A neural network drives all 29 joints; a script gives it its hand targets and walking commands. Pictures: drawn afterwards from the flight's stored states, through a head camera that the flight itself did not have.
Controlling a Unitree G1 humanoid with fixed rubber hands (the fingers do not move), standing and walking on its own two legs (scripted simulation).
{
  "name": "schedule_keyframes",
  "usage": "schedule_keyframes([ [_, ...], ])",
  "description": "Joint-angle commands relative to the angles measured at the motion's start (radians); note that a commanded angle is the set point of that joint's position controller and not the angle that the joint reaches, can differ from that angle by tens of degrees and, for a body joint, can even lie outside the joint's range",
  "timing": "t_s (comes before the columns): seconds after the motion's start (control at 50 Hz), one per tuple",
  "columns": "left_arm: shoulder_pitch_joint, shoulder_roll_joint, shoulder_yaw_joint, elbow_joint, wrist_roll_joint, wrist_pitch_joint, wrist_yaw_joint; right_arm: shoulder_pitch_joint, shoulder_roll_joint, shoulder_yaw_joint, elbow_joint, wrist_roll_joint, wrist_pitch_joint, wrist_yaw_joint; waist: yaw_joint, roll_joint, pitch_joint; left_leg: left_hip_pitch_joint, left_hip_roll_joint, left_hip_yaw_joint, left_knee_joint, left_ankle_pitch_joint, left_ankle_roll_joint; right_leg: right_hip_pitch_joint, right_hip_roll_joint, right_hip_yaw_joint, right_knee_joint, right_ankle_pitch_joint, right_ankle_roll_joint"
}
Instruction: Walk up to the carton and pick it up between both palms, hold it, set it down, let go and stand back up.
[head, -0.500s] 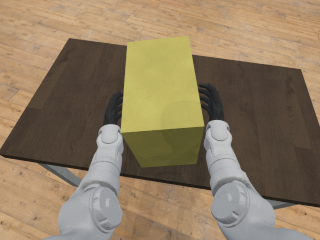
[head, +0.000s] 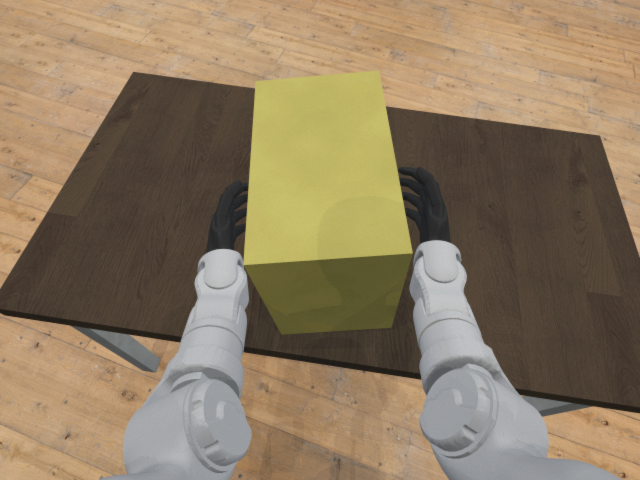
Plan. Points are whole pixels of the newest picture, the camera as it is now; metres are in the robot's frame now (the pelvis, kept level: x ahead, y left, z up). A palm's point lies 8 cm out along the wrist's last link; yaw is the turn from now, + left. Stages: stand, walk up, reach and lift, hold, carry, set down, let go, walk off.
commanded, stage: set down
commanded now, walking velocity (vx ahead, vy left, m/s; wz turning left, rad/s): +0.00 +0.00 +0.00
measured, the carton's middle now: (327, 211) +0.49 -0.02 -0.04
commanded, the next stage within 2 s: none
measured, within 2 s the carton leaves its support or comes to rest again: rests again in 0.32 s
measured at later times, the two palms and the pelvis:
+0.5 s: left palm (228, 241) +0.42 +0.12 +0.00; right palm (433, 237) +0.41 -0.15 +0.02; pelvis +0.00 +0.00 +0.00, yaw +0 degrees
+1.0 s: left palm (228, 237) +0.43 +0.12 +0.00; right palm (435, 245) +0.41 -0.16 +0.00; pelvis -0.01 +0.00 -0.01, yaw -2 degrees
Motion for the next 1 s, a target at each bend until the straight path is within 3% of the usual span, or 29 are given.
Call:
schedule_keyframes([
  [0.0, -0.493, -0.335, -0.178, -0.013, 0.042, -0.048, -0.074, -0.298, 0.431, 0.225, 0.124, -0.072, 0.002, 0.126, 0.016, 0.030, -0.516, 0.239, -0.009, 0.082, 0.048, 0.386, 0.024, 0.299, -0.030, -0.079, 0.068, 0.523, 0.065],
  [0.44, -0.444, -0.318, -0.149, -0.013, 0.063, -0.040, -0.080, -0.265, 0.413, 0.208, 0.092, -0.080, 0.028, 0.133, 0.024, 0.032, -0.484, 0.260, -0.012, 0.079, 0.066, 0.397, 0.032, 0.226, -0.024, -0.077, 0.061, 0.463, 0.068],
  [0.58, -0.426, -0.313, -0.147, 0.002, 0.068, -0.050, -0.066, -0.294, 0.386, 0.209, 0.056, -0.080, 0.005, 0.136, 0.042, 0.036, -0.524, 0.268, -0.008, 0.076, 0.095, 0.441, 0.028, 0.186, -0.016, -0.082, 0.066, 0.451, 0.062],
  [0.72, -0.420, -0.220, -0.118, 0.015, 0.055, -0.062, -0.046, -0.281, 0.281, 0.183, 0.079, -0.065, 0.001, 0.117, 0.037, 0.030, -0.532, 0.261, -0.009, 0.076, 0.101, 0.437, 0.026, 0.170, -0.010, -0.078, 0.068, 0.438, 0.063],
  [0.78, -0.400, -0.001, -0.079, 0.017, 0.015, -0.067, 0.004, -0.267, 0.048, 0.163, 0.087, 0.015, 0.000, 0.069, 0.047, 0.037, -0.570, 0.257, -0.012, 0.082, 0.116, 0.465, 0.022, 0.165, -0.001, -0.064, 0.076, 0.453, 0.061],
  [0.84, -0.448, 0.145, -0.210, 0.097, -0.156, -0.086, 0.063, -0.326, -0.109, 0.323, 0.158, 0.243, -0.002, -0.001, 0.049, 0.052, -0.613, 0.179, -0.013, 0.075, 0.151, 0.442, 0.020, 0.147, 0.008, -0.032, 0.099, 0.475, 0.052],
  [0.9, -0.518, 0.214, -0.318, 0.228, -0.314, -0.121, 0.076, -0.394, -0.172, 0.458, 0.232, 0.409, -0.010, -0.035, 0.042, 0.058, -0.695, 0.081, -0.015, 0.061, 0.195, 0.363, 0.011, 0.131, 0.002, -0.012, 0.143, 0.474, 0.047],
  [0.98, -0.613, 0.303, -0.426, 0.371, -0.454, -0.158, 0.075, -0.477, -0.294, 0.548, 0.299, 0.541, -0.022, -0.048, 0.036, 0.078, -0.777, 0.114, -0.010, 0.032, 0.281, 0.374, -0.024, 0.007, 0.009, -0.022, 0.186, 0.410, 0.037],
])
